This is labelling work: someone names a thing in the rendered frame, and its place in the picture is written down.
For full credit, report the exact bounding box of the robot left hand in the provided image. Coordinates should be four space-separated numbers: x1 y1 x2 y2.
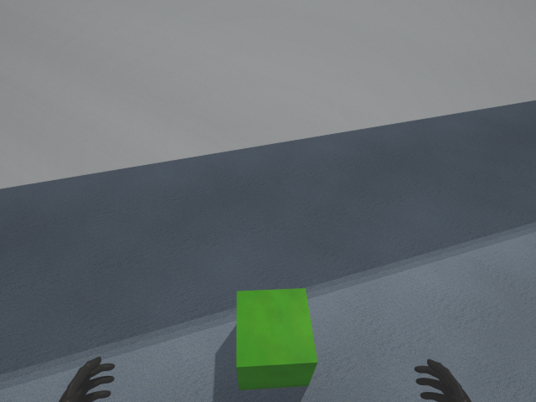
59 357 115 402

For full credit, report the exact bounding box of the robot right hand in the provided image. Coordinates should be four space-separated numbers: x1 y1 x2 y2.
415 359 471 402

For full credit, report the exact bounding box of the carton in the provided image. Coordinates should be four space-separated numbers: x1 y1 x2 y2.
236 288 317 390

